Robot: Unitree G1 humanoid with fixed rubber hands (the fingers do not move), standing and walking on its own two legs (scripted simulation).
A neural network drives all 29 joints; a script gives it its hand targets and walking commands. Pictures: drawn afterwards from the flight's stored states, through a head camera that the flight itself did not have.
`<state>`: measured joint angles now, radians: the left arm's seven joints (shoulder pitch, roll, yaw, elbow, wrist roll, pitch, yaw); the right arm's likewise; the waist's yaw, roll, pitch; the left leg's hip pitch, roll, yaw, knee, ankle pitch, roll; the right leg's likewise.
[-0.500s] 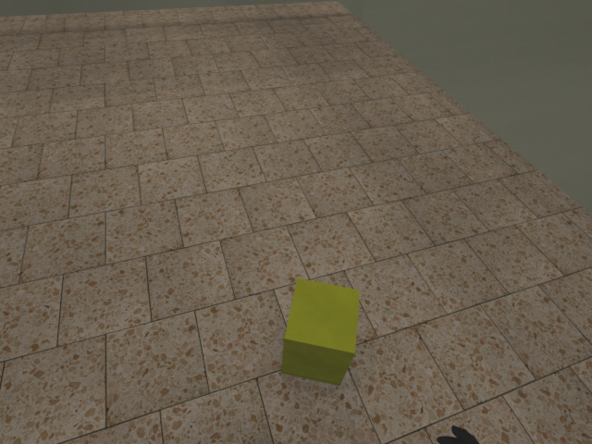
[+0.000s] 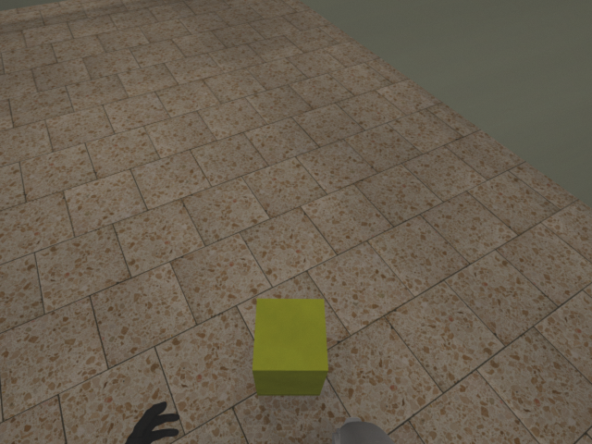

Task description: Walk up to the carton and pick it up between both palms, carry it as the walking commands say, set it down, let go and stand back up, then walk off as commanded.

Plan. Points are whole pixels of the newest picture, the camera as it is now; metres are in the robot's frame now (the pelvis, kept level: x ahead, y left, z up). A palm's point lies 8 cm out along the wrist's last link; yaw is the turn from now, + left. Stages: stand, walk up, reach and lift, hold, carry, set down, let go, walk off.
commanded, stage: walk up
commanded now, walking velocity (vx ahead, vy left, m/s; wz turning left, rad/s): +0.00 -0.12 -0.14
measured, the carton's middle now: (289, 348) +0.47 -0.02 -0.64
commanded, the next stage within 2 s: none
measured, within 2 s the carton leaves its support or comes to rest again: neither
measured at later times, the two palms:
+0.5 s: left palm out of the picture +0.07 +0.17 -0.14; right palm out of the picture +0.07 -0.28 -0.13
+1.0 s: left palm out of the picture +0.07 +0.24 -0.15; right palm out of the picture +0.04 -0.24 -0.13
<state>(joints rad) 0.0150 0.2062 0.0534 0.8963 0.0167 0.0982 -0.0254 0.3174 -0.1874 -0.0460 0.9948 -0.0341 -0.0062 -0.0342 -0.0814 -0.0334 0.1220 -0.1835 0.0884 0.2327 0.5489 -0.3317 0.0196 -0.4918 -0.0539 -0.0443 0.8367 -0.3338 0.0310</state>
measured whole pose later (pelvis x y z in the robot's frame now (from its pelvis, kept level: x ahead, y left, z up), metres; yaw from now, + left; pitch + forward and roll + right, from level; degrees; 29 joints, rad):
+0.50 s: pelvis +0.03 -0.06 +0.01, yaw +1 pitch -1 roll +0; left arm 0.22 0.17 0.03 1.01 0.02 0.02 0.02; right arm 0.23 -0.14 -0.01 1.03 -0.02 0.01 -0.03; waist 0.01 -0.02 0.04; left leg -0.14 0.01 0.01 0.45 -0.29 -0.01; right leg -0.25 -0.01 -0.11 0.44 -0.17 -0.04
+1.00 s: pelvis +0.06 -0.01 +0.00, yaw +2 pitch -1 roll -1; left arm 0.28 0.24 0.04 1.05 0.02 0.04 0.02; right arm 0.35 -0.15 0.00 1.08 -0.04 -0.03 -0.03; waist -0.03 -0.05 0.01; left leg -0.18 0.03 0.10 0.51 -0.32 0.02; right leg -0.32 -0.03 -0.04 0.72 -0.37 0.02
